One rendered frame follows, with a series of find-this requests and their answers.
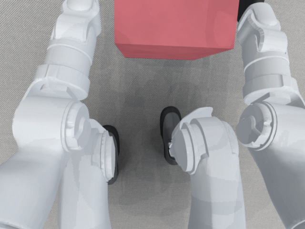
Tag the robot left foot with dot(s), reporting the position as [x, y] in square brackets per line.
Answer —
[113, 132]

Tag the robot right shin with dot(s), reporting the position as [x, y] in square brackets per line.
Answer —
[199, 113]

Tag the robot right upper arm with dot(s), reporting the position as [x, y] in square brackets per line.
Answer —
[275, 137]

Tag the carton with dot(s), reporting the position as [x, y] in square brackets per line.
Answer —
[174, 29]

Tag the robot right hand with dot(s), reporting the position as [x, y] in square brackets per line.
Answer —
[243, 5]

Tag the robot left upper arm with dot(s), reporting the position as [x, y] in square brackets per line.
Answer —
[47, 131]

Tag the robot right forearm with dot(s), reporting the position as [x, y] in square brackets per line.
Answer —
[265, 58]

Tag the robot left forearm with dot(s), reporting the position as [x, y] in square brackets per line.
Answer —
[70, 52]

